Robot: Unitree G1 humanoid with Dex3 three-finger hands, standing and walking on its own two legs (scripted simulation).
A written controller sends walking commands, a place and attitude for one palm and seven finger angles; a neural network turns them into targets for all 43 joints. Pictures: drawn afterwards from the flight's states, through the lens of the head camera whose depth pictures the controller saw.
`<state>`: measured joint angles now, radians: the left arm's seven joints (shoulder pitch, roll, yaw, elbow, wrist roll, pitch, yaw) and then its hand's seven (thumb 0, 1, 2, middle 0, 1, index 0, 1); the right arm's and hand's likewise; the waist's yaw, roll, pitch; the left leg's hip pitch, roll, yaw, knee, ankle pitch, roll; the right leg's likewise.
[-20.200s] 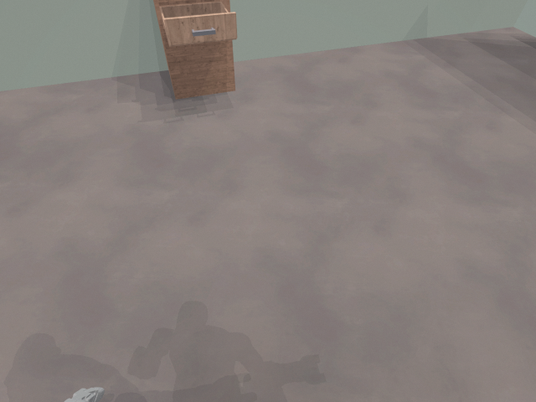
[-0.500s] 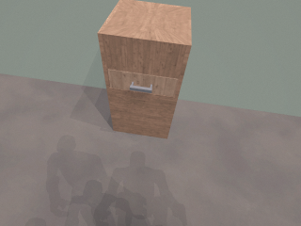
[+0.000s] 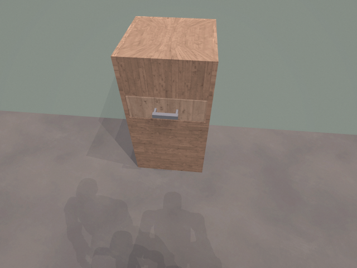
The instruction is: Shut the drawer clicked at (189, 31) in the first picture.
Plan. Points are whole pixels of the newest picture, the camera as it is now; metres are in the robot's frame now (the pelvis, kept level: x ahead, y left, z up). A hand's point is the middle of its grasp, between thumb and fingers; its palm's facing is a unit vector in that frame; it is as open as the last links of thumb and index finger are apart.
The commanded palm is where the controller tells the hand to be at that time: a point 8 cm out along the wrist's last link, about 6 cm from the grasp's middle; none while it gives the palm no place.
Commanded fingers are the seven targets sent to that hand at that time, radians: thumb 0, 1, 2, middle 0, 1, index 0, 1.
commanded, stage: let the arm hang, fingers relaxed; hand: left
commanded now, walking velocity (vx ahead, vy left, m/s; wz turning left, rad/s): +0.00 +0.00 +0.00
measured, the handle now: (165, 113) +0.83 +0.10 -0.23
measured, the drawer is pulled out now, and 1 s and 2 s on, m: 0.00 0.00 0.00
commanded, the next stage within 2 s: look to check the result in 0.18 s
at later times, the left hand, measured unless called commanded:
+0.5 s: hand out of the picture -0.01 +0.15 -0.17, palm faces +0.02 -0.98 -0.19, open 7.4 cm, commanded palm none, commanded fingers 0.00 0.90 0.90 -0.20 -0.30 -0.20 -0.30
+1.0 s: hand out of the picture +0.02 +0.14 -0.17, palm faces +0.02 -0.98 -0.19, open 7.4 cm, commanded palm none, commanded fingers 0.00 0.90 0.90 -0.20 -0.30 -0.20 -0.30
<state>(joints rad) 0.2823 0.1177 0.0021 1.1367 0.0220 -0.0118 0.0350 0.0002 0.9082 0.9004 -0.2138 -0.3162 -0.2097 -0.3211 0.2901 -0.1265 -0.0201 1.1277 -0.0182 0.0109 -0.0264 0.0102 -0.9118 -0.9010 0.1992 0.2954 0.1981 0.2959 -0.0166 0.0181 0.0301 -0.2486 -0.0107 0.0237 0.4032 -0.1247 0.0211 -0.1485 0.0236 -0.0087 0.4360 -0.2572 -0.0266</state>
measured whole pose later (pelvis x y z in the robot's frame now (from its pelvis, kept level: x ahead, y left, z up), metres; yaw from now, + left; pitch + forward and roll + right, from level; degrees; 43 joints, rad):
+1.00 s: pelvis +0.03 -0.02 +0.00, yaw -1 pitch -2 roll +0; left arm 0.29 0.12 0.01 1.15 0.01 -0.02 0.04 0.00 0.90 0.90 -0.20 -0.30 -0.19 -0.30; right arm 0.27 -0.13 -0.02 1.14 -0.01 0.00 -0.04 0.01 -0.91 -0.90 0.20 0.30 0.20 0.30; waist -0.01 0.01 0.06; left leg -0.20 0.02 0.02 0.40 -0.16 -0.02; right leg -0.09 0.06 -0.01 0.38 -0.27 -0.06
